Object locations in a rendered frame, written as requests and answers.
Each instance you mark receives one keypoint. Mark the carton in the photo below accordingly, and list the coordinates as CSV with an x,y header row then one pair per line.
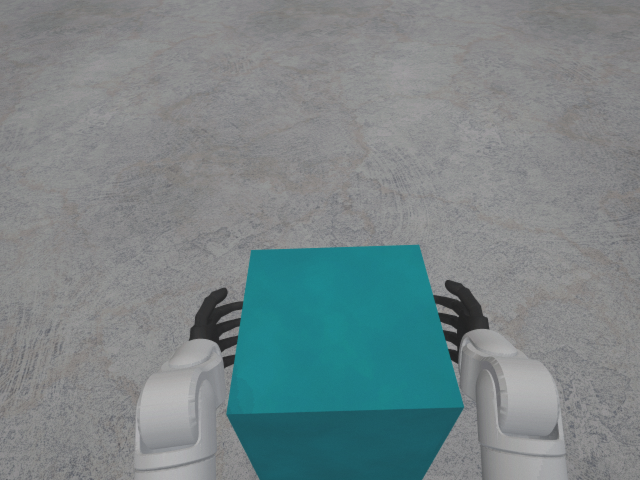
x,y
342,370

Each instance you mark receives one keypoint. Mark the robot left hand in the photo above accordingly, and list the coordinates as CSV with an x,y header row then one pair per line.
x,y
206,318

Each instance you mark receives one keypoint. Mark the left robot forearm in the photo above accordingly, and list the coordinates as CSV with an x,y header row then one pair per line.
x,y
175,420

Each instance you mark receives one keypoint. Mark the right robot forearm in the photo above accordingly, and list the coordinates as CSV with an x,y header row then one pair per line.
x,y
518,409

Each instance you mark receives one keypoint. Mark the robot right hand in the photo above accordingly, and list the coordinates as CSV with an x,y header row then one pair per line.
x,y
469,311

